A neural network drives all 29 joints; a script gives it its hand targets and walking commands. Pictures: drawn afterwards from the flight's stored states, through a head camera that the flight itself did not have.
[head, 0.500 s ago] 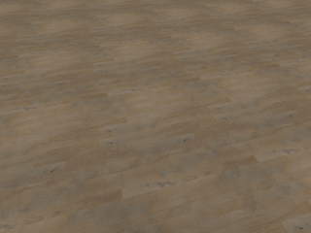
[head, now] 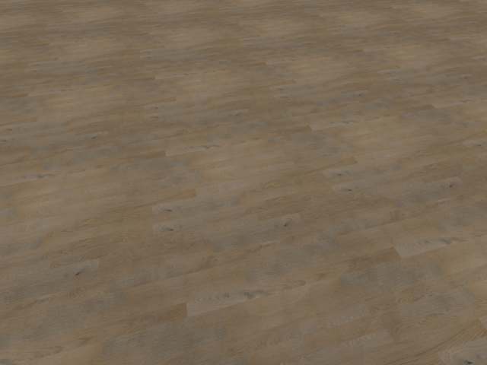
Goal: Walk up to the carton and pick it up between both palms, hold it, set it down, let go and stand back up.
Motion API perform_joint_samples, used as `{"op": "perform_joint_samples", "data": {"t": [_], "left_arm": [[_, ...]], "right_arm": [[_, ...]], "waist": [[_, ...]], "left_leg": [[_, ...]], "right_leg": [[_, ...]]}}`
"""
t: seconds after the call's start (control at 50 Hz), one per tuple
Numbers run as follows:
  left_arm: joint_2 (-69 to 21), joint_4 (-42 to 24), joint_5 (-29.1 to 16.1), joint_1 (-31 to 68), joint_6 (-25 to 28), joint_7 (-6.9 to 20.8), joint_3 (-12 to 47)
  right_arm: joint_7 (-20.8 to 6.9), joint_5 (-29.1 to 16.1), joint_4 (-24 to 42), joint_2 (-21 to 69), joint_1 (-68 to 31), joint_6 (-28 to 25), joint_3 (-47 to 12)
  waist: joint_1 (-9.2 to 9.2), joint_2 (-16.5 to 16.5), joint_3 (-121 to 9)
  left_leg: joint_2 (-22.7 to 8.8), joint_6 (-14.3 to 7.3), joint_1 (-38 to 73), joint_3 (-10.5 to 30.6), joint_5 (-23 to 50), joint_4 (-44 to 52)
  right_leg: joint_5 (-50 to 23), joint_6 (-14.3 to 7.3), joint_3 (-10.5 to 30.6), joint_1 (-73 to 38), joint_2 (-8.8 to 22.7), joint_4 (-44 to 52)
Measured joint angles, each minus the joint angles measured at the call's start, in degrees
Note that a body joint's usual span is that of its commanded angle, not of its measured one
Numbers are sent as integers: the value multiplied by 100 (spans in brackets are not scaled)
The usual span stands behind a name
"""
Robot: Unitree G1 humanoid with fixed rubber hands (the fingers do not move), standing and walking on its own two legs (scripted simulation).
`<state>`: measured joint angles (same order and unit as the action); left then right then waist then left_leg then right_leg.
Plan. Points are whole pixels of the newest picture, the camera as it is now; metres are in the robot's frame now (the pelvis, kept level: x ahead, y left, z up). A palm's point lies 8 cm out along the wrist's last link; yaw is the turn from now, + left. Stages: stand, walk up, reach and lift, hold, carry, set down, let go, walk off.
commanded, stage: stand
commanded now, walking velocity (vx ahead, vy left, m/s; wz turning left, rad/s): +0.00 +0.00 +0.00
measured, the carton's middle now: out of the picture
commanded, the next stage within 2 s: walk up in 0.16 s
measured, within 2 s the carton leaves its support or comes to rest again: neither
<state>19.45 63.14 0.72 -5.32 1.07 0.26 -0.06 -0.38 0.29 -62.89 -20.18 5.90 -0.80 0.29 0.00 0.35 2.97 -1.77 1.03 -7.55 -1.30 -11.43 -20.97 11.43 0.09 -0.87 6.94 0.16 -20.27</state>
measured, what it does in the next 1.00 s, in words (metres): steps to the right, turning right: right foot, then left foot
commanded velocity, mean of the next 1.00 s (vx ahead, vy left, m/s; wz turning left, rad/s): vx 0.00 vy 0.00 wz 0.00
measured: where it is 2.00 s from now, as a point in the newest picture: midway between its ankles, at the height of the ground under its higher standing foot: outside the picture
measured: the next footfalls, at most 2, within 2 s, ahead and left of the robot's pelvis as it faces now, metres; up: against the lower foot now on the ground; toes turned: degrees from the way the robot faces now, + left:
right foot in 0.70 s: +0.07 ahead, -0.26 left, +0.00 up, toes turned -15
left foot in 0.98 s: +0.15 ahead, -0.09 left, +0.00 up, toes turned -21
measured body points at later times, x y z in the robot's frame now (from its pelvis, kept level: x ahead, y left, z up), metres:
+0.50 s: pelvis +0.00 -0.01 -0.01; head +0.03 -0.01 +0.44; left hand +0.12 +0.29 -0.13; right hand +0.06 -0.34 -0.12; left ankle +0.00 +0.13 -0.75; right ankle -0.01 -0.13 -0.71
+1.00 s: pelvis +0.03 -0.12 -0.02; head +0.06 -0.11 +0.43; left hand +0.24 +0.12 -0.14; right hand -0.02 -0.46 -0.10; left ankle +0.12 -0.07 -0.75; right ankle +0.03 -0.25 -0.74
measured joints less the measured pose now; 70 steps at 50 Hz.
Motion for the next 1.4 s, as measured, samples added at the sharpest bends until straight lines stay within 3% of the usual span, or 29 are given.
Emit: {"op": "perform_joint_samples", "data": {"t": [0.36,0.42,0.48,0.54,0.66,0.7,0.72,0.76,0.82,0.9,0.96,1.0,1.04,1.12,1.26,1.34,1.4], "left_arm": [[54,2,13,72,-12,27,-41],[148,-444,196,-85,-286,259,-212],[237,-867,364,-209,-606,479,-356],[400,-1227,360,-250,-700,684,-447],[608,-1712,228,-313,-620,909,-591],[636,-1823,288,-363,-525,880,-614],[547,-1839,315,-356,-486,836,-622],[370,-1896,314,-449,-490,780,-549],[187,-1929,278,-683,-571,747,-422],[131,-1994,311,-820,-702,755,-376],[185,-2098,271,-841,-711,770,-358],[234,-2116,235,-806,-708,750,-381],[260,-2059,263,-774,-743,725,-412],[430,-2030,278,-802,-685,846,-453],[635,-2017,164,-754,-594,871,-553],[639,-2005,202,-524,-602,877,-522],[643,-2053,181,-402,-535,842,-498]], "right_arm": [[14,26,-67,-2,27,-16,5],[108,7,230,6,87,-25,210],[247,7,588,-73,246,-87,404],[318,61,786,-195,445,-80,516],[267,122,965,-547,707,-24,696],[238,144,967,-660,762,16,745],[246,153,941,-744,736,60,778],[272,78,947,-779,644,160,761],[244,-29,1113,-639,497,78,601],[174,-47,1394,-415,539,-89,457],[182,-1,1498,-332,740,-175,431],[242,95,1520,-298,909,-220,471],[287,124,1453,-279,990,-177,463],[347,108,1275,-310,1140,-179,525],[188,152,1314,-405,1334,-202,616],[72,137,1377,-461,1288,-206,625],[25,115,1391,-532,1281,-166,614]], "waist": [[30,-1,36],[-93,-114,95],[-116,-84,122],[-99,-117,171],[-17,-196,135],[-57,-181,36],[-98,-22,48],[-184,55,24],[-308,-26,33],[-382,-142,97],[-325,-198,70],[-215,-260,36],[-157,-324,2],[-11,-315,-78],[155,-367,-21],[226,-314,84],[267,-241,-6]], "left_leg": [[-4,-3,66,-27,38,119],[-18,-20,-95,-222,-85,-128],[-225,1,-227,-439,-248,-361],[-446,89,-195,-612,-328,-460],[-899,343,-244,-862,-751,-1074],[-1111,187,-444,-847,-1103,-1655],[-1224,12,-641,-614,-1443,-2158],[-862,-96,-1142,-186,-2204,-3202],[-309,-125,-1662,-222,-2206,-3595],[22,-231,-1823,-413,-1596,-2610],[204,-332,-1431,-407,-825,-1454],[199,-412,-1202,-401,-3,-1034],[42,-441,-1105,-574,-30,-1094],[-299,-306,-694,-803,-175,-705],[-613,-41,-173,-1266,-327,-421],[-845,189,-23,-1585,-667,-731],[-1094,343,-54,-1760,-1083,-1270]], "right_leg": [[-48,8,12,-56,8,115],[227,-45,163,382,10,-535],[1083,-47,107,1243,-17,-2215],[1126,-13,193,1787,186,-3072],[716,28,265,1791,653,-2282],[417,-1,108,1573,583,-1808],[433,63,52,1617,412,-1939],[479,143,149,1687,238,-2029],[15,31,431,1422,61,-1329],[-202,-92,672,1124,-193,-736],[-103,-96,746,1123,-409,-839],[484,-105,811,1335,-563,-1478],[831,-17,839,1715,-672,-2539],[536,64,523,2069,-296,-3508],[239,91,372,1867,555,-2550],[498,0,30,1668,650,-1993],[560,-91,-256,1408,528,-1547]]}}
